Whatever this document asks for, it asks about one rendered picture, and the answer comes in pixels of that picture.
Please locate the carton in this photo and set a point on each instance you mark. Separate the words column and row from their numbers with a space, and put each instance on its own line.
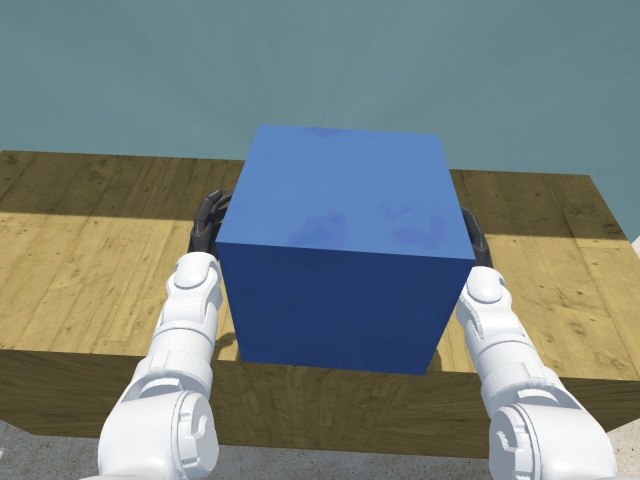
column 343, row 249

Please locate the pedestal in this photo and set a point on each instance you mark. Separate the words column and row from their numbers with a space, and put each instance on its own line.
column 88, row 242

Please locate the left robot upper arm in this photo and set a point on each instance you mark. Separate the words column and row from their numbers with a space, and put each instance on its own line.
column 165, row 437

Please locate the robot left hand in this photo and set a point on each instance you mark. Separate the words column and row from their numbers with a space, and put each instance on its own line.
column 207, row 223

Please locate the robot right hand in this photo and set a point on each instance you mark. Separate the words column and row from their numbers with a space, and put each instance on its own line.
column 478, row 241

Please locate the right robot upper arm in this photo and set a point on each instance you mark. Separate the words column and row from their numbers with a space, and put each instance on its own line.
column 533, row 442

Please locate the robot right forearm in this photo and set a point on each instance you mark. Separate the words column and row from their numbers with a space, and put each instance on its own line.
column 503, row 355

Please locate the robot left forearm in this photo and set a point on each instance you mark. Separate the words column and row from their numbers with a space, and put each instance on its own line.
column 183, row 342

